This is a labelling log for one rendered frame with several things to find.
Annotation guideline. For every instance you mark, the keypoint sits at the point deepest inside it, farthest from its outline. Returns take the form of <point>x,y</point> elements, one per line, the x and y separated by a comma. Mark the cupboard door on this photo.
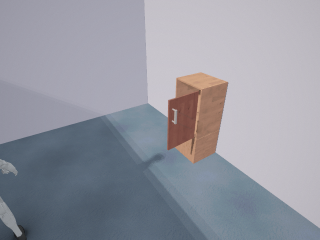
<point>184,130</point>

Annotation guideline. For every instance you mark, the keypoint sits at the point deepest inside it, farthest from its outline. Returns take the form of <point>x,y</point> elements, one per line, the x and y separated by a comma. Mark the handle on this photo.
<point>175,116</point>

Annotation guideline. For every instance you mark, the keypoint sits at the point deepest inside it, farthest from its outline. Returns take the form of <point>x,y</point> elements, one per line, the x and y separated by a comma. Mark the right robot foot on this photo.
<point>23,236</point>

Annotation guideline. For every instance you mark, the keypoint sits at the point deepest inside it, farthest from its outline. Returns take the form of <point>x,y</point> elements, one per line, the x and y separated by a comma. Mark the right robot hand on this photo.
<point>11,168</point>

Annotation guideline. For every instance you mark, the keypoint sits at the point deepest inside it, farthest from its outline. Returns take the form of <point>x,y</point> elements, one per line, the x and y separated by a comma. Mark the robot right shin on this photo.
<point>9,220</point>

